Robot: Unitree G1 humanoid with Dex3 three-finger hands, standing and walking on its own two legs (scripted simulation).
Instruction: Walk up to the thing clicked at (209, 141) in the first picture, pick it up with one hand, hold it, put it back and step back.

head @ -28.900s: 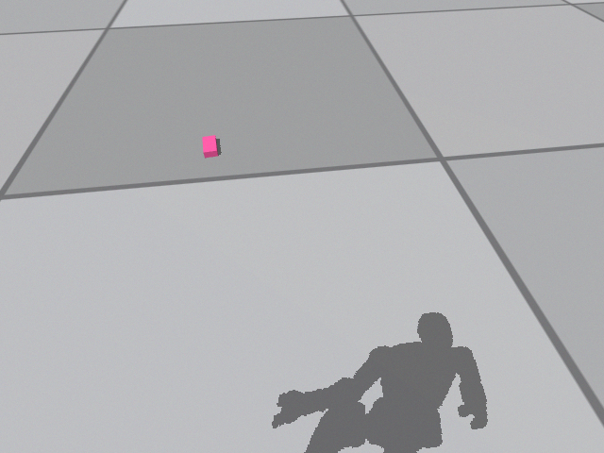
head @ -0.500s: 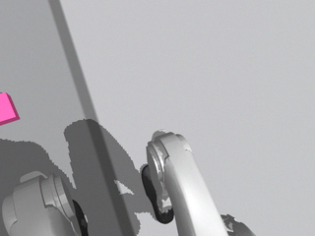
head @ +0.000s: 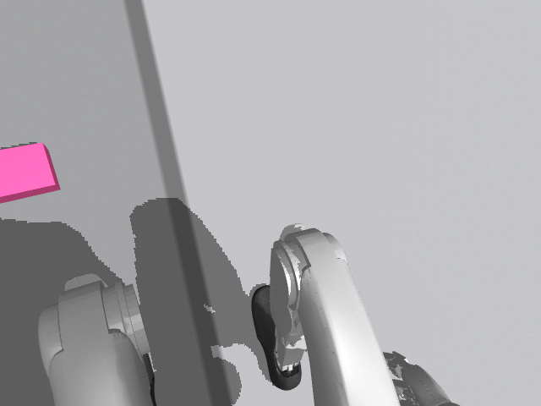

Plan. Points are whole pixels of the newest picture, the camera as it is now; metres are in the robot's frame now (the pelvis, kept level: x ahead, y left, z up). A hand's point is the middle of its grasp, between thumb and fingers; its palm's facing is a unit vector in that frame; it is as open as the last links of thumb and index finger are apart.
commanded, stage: rest palm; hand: left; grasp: from above
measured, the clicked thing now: out of the picture +0.49 +0.33 -0.30
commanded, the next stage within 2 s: close in 1.42 s
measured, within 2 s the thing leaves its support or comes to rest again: neither
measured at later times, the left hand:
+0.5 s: hand out of the picture +0.48 +0.32 -0.24, palm faces -0.46 -0.11 -0.88, open 14.4 cm
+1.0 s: hand out of the picture +0.47 +0.32 -0.26, palm faces -0.45 -0.13 -0.88, open 14.4 cm
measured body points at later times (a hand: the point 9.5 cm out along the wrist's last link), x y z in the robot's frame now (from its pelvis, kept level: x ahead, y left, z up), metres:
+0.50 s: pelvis +0.00 +0.00 -0.02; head +0.29 +0.10 +0.31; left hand +0.50 +0.32 -0.19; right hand +0.01 -0.26 -0.08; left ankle +0.07 +0.13 -0.29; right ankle +0.11 -0.14 -0.29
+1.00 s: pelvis +0.00 +0.01 -0.02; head +0.29 +0.12 +0.31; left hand +0.49 +0.33 -0.21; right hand +0.05 -0.26 -0.07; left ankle +0.07 +0.13 -0.29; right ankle +0.11 -0.14 -0.29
